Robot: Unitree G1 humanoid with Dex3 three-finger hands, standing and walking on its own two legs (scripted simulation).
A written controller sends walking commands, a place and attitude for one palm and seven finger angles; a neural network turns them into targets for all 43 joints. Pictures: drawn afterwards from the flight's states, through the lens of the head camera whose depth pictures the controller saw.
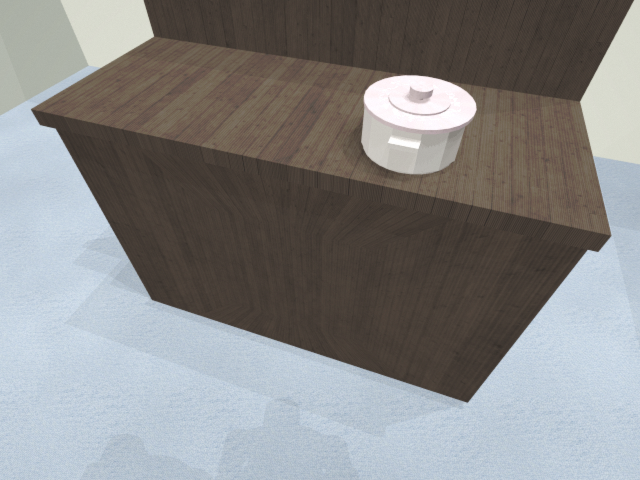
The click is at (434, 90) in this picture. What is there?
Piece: lid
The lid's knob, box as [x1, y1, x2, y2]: [409, 81, 433, 98]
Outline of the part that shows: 411,83 409,91 411,95 419,98 425,98 431,95 433,88 431,84 423,81 416,81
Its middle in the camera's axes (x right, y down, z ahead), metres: +0.18 -0.27 +0.69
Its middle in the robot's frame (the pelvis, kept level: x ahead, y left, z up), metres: +0.72 -0.14 +0.15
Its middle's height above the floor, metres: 0.93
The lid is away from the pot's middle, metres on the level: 0.00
